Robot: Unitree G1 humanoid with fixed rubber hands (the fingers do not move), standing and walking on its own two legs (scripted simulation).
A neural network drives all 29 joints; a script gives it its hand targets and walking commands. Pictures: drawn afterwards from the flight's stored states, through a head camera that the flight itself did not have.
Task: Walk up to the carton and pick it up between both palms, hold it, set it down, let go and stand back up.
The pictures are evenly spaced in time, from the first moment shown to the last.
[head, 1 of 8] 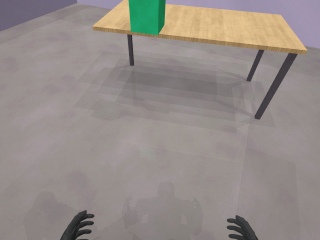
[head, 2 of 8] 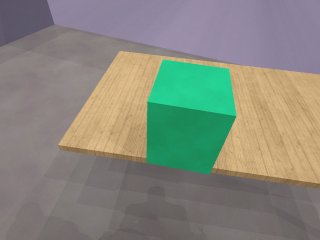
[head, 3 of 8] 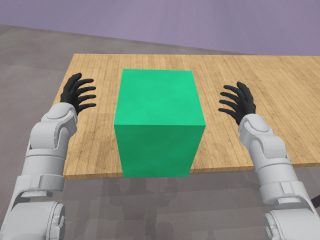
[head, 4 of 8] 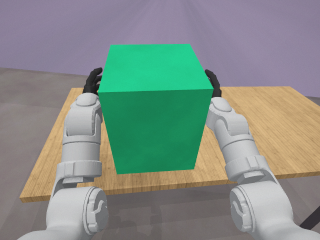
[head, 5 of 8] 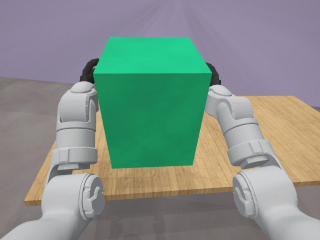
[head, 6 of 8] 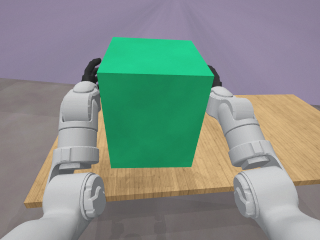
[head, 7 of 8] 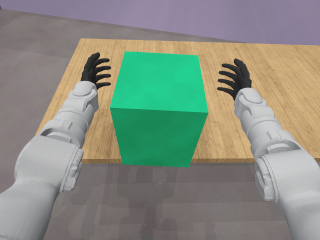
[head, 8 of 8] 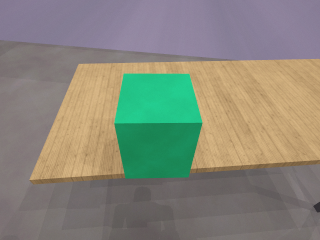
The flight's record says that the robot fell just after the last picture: no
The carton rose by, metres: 0.23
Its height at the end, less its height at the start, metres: +0.00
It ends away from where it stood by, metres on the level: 0.01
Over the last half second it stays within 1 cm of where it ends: yes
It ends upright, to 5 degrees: yes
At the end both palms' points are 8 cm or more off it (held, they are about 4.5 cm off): yes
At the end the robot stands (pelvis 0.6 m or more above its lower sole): yes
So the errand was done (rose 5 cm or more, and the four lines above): yes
